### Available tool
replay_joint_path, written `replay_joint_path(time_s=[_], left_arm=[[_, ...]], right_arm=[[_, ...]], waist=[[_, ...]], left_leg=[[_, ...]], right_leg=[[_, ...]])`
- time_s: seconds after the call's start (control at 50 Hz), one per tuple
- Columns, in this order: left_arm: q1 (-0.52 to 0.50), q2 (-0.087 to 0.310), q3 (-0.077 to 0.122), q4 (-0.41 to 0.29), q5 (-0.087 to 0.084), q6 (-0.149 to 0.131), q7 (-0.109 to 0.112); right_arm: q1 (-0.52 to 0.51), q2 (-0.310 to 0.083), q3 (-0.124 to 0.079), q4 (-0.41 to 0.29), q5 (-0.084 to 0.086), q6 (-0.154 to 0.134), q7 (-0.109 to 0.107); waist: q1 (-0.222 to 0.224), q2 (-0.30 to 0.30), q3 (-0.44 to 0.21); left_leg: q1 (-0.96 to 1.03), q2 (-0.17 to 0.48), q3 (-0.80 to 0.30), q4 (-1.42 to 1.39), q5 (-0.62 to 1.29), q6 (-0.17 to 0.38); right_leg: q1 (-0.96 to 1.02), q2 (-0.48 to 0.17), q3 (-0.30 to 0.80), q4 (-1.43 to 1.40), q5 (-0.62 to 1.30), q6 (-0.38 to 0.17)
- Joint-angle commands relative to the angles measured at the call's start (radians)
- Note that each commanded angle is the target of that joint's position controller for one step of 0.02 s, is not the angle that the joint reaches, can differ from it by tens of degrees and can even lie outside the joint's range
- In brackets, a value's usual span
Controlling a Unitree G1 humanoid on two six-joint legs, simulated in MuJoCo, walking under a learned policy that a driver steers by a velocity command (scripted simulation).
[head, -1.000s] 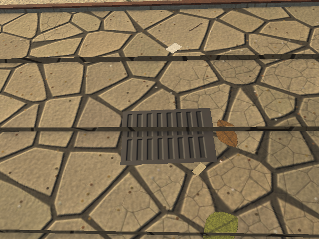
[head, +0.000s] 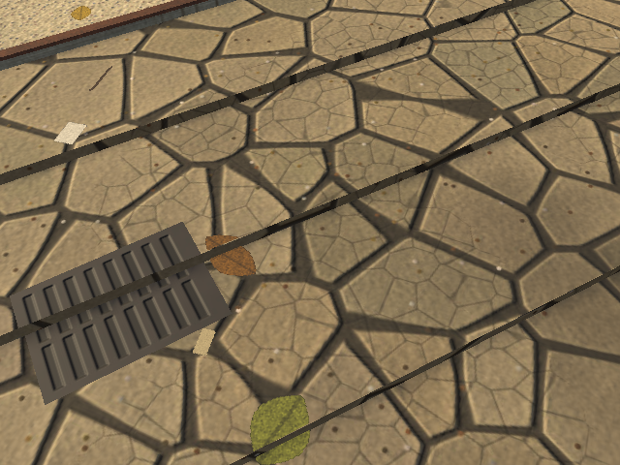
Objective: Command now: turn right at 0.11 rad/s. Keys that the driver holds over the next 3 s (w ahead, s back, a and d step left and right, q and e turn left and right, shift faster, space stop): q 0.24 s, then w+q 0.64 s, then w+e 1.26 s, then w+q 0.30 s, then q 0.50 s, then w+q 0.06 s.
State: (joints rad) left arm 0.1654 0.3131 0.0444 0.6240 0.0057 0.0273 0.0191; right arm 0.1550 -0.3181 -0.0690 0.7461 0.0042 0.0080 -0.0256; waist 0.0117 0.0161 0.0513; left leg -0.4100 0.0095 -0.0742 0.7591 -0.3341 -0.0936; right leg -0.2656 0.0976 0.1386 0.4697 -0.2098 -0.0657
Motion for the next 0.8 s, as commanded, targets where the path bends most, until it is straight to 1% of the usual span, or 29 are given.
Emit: replay_joint_path(time_s=[0.02,0.06,0.08,0.1,0.12,0.14,0.16,0.2,0.24,0.26,0.3,0.32,0.34,0.36,0.38,0.4,0.44,0.48,0.56,0.62,0.64,0.66,0.68,0.7,0.72,0.74,0.76,0.78,0.8], left_arm=[[-0.021,0.089,0.012,-0.040,0.010,-0.013,-0.006],[-0.013,0.067,-0.002,-0.009,0.008,-0.021,-0.013],[0.026,0.068,-0.003,0.006,0.022,-0.032,-0.014],[0.086,0.097,0.006,0.013,0.038,-0.041,-0.016],[0.076,0.089,0.007,0.011,0.037,-0.043,-0.010],[0.019,0.117,0.014,0.009,0.031,-0.040,-0.001],[-0.010,0.117,0.020,0.001,0.022,-0.034,0.008],[-0.009,0.107,0.025,-0.008,0.014,-0.016,0.019],[0.001,0.089,0.029,-0.013,0.010,-0.014,0.019],[0.018,0.073,0.029,-0.013,0.011,-0.017,0.015],[0.036,0.071,0.035,-0.014,0.006,-0.028,0.003],[0.083,0.094,0.043,-0.005,0.001,-0.037,0.000],[0.144,0.150,0.057,0.011,-0.005,-0.050,-0.006],[0.157,0.174,0.064,0.021,0.007,-0.069,-0.006],[0.147,0.147,0.058,0.020,0.007,-0.084,0.001],[0.120,0.128,0.052,0.015,-0.003,-0.093,0.008],[0.100,0.126,0.050,0.017,-0.012,-0.097,0.011],[0.114,0.138,0.054,0.026,-0.005,-0.099,0.005],[0.134,0.191,0.070,0.048,-0.022,-0.096,-0.012],[0.140,0.214,0.078,0.062,-0.038,-0.091,-0.021],[0.125,0.215,0.077,0.062,-0.042,-0.089,-0.021],[0.138,0.187,0.067,0.064,-0.038,-0.090,-0.019],[0.143,0.145,0.049,0.049,-0.016,-0.096,-0.015],[0.150,0.025,0.012,-0.038,0.021,-0.114,-0.015],[0.099,0.107,0.023,-0.039,-0.017,-0.140,-0.019],[0.048,0.159,0.037,-0.054,-0.050,-0.152,-0.026],[0.041,0.155,0.033,-0.047,-0.042,-0.160,-0.024],[0.042,0.147,0.034,-0.033,-0.013,-0.162,-0.019],[0.052,0.146,0.037,-0.026,0.001,-0.157,-0.019]], right_arm=[[-0.012,-0.058,-0.004,-0.063,0.001,-0.022,0.013],[0.013,-0.041,0.007,-0.052,-0.006,-0.031,0.023],[0.006,-0.083,0.003,-0.061,-0.017,-0.033,0.020],[-0.013,-0.170,-0.011,-0.082,-0.016,-0.031,0.014],[-0.036,-0.173,-0.015,-0.070,-0.007,-0.030,0.017],[-0.040,-0.149,-0.013,-0.081,0.000,-0.031,0.022],[-0.032,-0.136,-0.008,-0.075,-0.001,-0.034,0.022],[-0.025,-0.148,-0.011,-0.082,0.004,-0.041,0.022],[-0.011,-0.150,-0.014,-0.090,0.010,-0.036,0.014],[-0.002,-0.137,-0.011,-0.093,0.014,-0.029,0.009],[-0.012,-0.104,-0.004,-0.112,0.019,-0.016,0.002],[-0.035,-0.085,0.002,-0.134,0.020,-0.017,0.000],[-0.072,-0.068,0.007,-0.164,0.025,-0.023,0.003],[-0.118,-0.089,0.001,-0.196,0.023,-0.032,0.005],[-0.097,-0.112,-0.010,-0.189,0.025,-0.038,0.009],[-0.065,-0.105,-0.011,-0.177,0.025,-0.040,0.016],[-0.070,-0.076,0.000,-0.176,0.023,-0.044,0.033],[-0.099,-0.052,0.011,-0.194,0.020,-0.048,0.052],[-0.135,-0.030,0.030,-0.230,0.023,-0.049,0.074],[-0.103,-0.069,0.016,-0.243,0.025,-0.042,0.077],[-0.046,-0.086,0.003,-0.230,0.021,-0.039,0.075],[0.075,-0.133,-0.027,-0.195,0.020,-0.034,0.068],[0.256,-0.198,-0.062,-0.154,0.027,-0.027,0.055],[0.301,-0.342,-0.084,-0.165,0.024,-0.032,0.042],[0.297,-0.274,-0.061,-0.191,0.020,-0.055,0.051],[0.253,-0.206,-0.041,-0.183,0.012,-0.069,0.054],[0.212,-0.172,-0.031,-0.184,0.010,-0.076,0.055],[0.152,-0.149,-0.023,-0.191,0.006,-0.074,0.052],[0.113,-0.134,-0.015,-0.200,-0.006,-0.075,0.050]], waist=[[0.015,-0.150,-0.124],[-0.020,-0.115,-0.102],[0.001,-0.070,-0.104],[0.061,0.042,-0.099],[0.071,0.121,-0.093],[0.030,0.116,-0.069],[0.021,0.131,-0.071],[0.015,0.157,-0.068],[0.011,0.149,-0.087],[0.016,0.134,-0.116],[0.026,0.033,-0.079],[0.046,-0.063,-0.038],[0.070,-0.179,-0.001],[0.076,-0.203,0.045],[0.053,-0.123,0.047],[0.033,-0.089,0.033],[0.043,-0.088,0.026],[0.063,-0.090,0.013],[0.079,-0.110,0.000],[0.044,-0.124,-0.008],[-0.001,-0.116,-0.034],[-0.059,-0.080,-0.104],[-0.146,-0.010,-0.197],[-0.097,0.312,-0.252],[-0.141,0.179,-0.324],[-0.125,0.129,-0.197],[-0.094,0.078,-0.131],[-0.056,0.035,-0.092],[-0.022,0.055,-0.074]], left_leg=[[0.124,0.028,0.017,-0.128,0.019,0.016],[0.263,0.019,0.026,-0.377,0.227,0.045],[0.317,0.067,-0.042,-0.382,0.373,0.068],[0.310,0.141,-0.123,-0.335,0.547,0.120],[0.215,0.147,-0.150,-0.344,0.420,0.180],[0.166,0.136,-0.176,-0.374,0.325,0.195],[0.151,0.139,-0.198,-0.386,0.302,0.192],[0.149,0.139,-0.235,-0.377,0.324,0.196],[0.153,0.135,-0.260,-0.352,0.342,0.206],[0.149,0.117,-0.260,-0.343,0.235,0.206],[0.033,0.038,-0.207,-0.277,-0.118,0.183],[-0.114,-0.027,-0.125,-0.170,-0.248,0.149],[-0.258,-0.075,-0.032,0.007,-0.204,0.125],[-0.370,-0.006,-0.043,0.197,-0.219,0.115],[-0.406,0.026,-0.079,0.294,-0.189,0.114],[-0.431,0.050,-0.087,0.325,-0.135,0.109],[-0.422,0.082,-0.044,0.289,-0.038,0.090],[-0.342,0.086,0.018,0.206,0.044,0.069],[-0.150,0.066,0.100,-0.012,0.097,0.069],[-0.043,0.029,0.145,-0.101,0.096,0.116],[0.059,-0.009,0.175,-0.150,0.110,0.143],[0.241,-0.054,0.186,-0.176,0.115,0.174],[0.494,-0.021,0.083,-0.193,0.108,0.221],[0.712,0.273,-0.545,-0.370,-0.089,0.398],[0.728,0.347,-0.797,-0.530,-0.279,0.459],[0.656,0.335,-0.674,-0.535,-0.260,0.434],[0.544,0.290,-0.553,-0.521,-0.153,0.404],[0.438,0.246,-0.455,-0.512,-0.019,0.377],[0.356,0.207,-0.388,-0.525,0.086,0.363]], right_leg=[[0.059,-0.269,0.210,-0.100,0.196,-0.156],[0.020,-0.232,0.169,-0.084,0.161,-0.102],[0.002,-0.194,0.142,-0.061,0.100,-0.052],[-0.009,-0.115,0.069,-0.004,-0.008,-0.008],[0.038,-0.066,-0.009,-0.008,-0.048,0.034],[0.062,-0.059,-0.032,0.024,-0.041,0.053],[0.073,-0.061,-0.047,0.047,-0.021,0.052],[0.063,-0.060,-0.059,0.072,0.005,0.045],[0.063,-0.059,-0.076,0.084,0.003,0.041],[0.079,-0.054,-0.088,0.070,-0.077,0.038],[0.099,-0.097,-0.031,-0.022,-0.304,-0.007],[0.162,-0.182,0.098,-0.117,-0.441,-0.066],[0.225,-0.355,0.339,-0.261,-0.540,-0.158],[0.226,-0.484,0.477,-0.306,-0.486,-0.230],[0.234,-0.496,0.456,-0.297,-0.415,-0.240],[0.272,-0.469,0.378,-0.290,-0.362,-0.213],[0.293,-0.406,0.202,-0.310,-0.197,-0.160],[0.260,-0.350,0.048,-0.319,-0.039,-0.134],[0.182,-0.327,-0.111,-0.298,0.034,-0.108],[0.171,-0.369,-0.141,-0.232,0.088,-0.083],[0.147,-0.359,-0.183,-0.141,0.230,-0.059],[0.099,-0.321,-0.254,0.050,0.395,-0.025],[-0.062,-0.268,-0.308,0.336,0.347,0.030],[-0.471,-0.095,-0.271,0.729,-0.331,0.113],[-0.578,-0.081,-0.043,0.864,-0.360,0.105],[-0.657,-0.132,-0.041,0.874,-0.265,0.080],[-0.614,-0.172,-0.050,0.805,-0.178,0.062],[-0.548,-0.200,-0.048,0.725,-0.115,0.064],[-0.476,-0.213,-0.043,0.674,-0.071,0.067]])
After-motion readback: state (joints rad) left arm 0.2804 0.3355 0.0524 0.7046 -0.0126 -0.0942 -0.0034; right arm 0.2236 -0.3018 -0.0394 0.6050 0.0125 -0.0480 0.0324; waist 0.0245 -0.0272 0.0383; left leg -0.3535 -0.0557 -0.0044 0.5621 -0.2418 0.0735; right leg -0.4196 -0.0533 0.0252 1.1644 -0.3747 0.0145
